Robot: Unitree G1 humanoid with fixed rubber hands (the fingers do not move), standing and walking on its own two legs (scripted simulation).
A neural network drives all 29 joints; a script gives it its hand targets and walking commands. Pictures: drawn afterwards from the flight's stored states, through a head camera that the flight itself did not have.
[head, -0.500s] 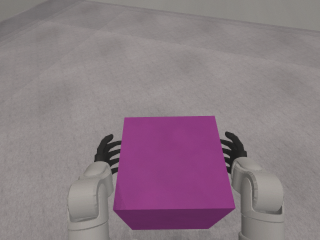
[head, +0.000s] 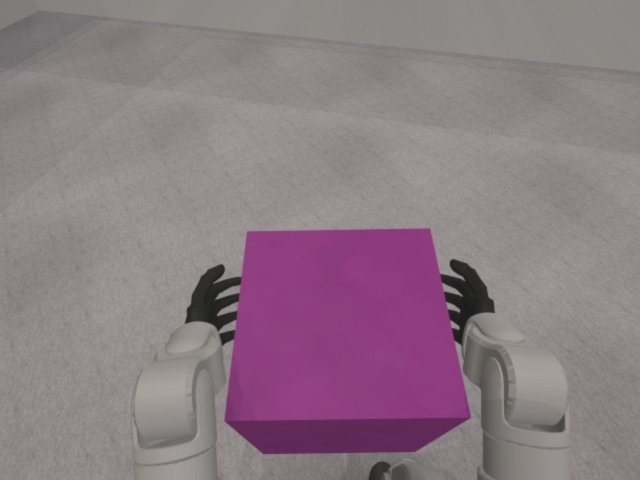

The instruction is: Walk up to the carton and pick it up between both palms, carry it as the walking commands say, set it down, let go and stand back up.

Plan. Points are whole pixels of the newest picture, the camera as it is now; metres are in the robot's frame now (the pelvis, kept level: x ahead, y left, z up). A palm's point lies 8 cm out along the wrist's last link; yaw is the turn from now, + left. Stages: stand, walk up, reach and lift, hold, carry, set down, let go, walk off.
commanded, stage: carry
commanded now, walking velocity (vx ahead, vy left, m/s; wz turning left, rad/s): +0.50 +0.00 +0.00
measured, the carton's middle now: (338, 352) +0.27 -0.01 +0.01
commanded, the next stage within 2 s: none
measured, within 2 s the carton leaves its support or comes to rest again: neither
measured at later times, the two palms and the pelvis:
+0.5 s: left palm (221, 155) +0.59 +0.17 +0.09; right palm (399, 144) +0.61 -0.13 +0.08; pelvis +0.33 +0.00 +0.00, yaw +3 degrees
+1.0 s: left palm (232, 66) +0.92 +0.19 +0.08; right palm (365, 62) +0.93 -0.11 +0.08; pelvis +0.67 +0.03 -0.01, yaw +3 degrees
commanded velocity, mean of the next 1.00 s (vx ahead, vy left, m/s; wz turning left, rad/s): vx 0.50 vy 0.00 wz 0.00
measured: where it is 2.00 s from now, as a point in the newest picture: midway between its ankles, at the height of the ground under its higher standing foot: (301, 223)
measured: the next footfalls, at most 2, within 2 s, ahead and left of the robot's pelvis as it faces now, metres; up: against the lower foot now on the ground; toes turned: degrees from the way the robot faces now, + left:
right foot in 0.08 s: +0.24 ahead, -0.10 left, +0.00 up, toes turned -10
left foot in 0.54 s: +0.52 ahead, +0.11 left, +0.00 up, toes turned +14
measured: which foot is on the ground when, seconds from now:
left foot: down 0.00-0.12, up 0.14-0.52, down 0.54-1.00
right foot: up 0.00-0.06, down 0.08-0.56, up 0.58-1.00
